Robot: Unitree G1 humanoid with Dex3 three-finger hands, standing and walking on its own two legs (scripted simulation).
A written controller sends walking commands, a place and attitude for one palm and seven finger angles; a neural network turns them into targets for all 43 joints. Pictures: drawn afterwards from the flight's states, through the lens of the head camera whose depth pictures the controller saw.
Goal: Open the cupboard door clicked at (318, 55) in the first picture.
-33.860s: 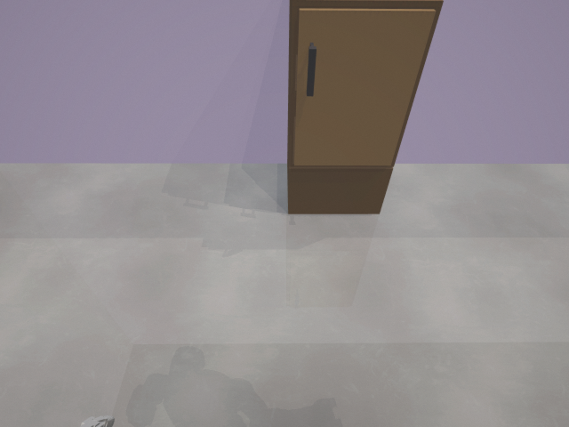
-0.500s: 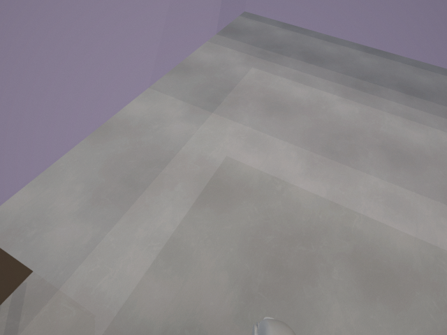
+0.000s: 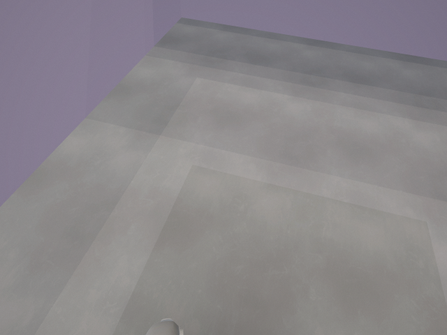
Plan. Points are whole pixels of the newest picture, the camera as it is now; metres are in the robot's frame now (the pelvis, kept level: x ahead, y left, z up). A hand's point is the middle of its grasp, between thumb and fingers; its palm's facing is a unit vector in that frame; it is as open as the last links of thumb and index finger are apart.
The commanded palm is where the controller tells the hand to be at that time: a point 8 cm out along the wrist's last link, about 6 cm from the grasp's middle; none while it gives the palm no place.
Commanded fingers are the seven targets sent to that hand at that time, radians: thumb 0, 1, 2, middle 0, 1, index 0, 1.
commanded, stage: walk to a spot facing it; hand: left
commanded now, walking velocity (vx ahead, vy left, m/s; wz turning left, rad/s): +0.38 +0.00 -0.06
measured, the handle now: out of the picture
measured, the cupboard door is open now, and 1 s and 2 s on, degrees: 41 41 41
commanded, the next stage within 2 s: turn to face it in 0.48 s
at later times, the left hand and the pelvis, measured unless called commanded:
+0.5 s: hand (167, 255) +0.32 +0.15 -0.17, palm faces -0.01 -0.98 -0.20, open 7.4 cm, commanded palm none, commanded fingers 0.00 0.90 0.90 -0.20 -0.30 -0.20 -0.30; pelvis +0.22 -0.04 -0.02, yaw -2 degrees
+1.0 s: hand (177, 217) +0.43 +0.14 -0.18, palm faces +0.20 -0.95 -0.22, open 7.4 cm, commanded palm none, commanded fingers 0.00 0.90 0.90 -0.20 -0.30 -0.20 -0.30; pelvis +0.37 -0.07 -0.02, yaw +9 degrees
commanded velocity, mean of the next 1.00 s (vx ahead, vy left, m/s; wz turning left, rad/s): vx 0.18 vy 0.00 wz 0.23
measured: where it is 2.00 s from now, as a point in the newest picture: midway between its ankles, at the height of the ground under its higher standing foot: (248, 281)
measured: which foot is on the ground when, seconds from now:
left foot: up 0.00-0.08, down 0.10-0.42, up 0.44-0.72, down 0.74-1.00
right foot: down 0.00-0.10, up 0.12-0.40, down 0.42-0.74, up 0.76-0.98, down 1.00-1.00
